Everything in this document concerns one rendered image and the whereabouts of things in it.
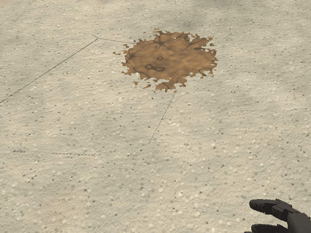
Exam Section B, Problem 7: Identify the robot right hand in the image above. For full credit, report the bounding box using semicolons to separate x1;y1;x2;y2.
244;199;311;233

